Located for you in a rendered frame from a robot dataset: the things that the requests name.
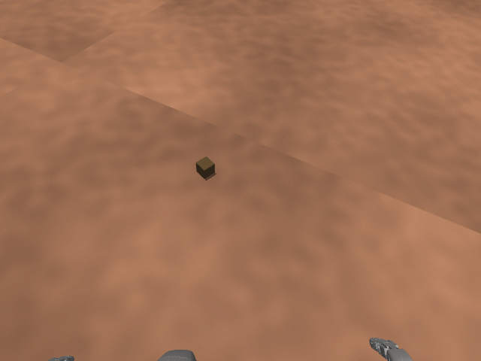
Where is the cube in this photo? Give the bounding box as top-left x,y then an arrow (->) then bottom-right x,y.
196,157 -> 215,179

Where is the right robot hand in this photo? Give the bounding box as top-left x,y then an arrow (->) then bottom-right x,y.
369,338 -> 413,361

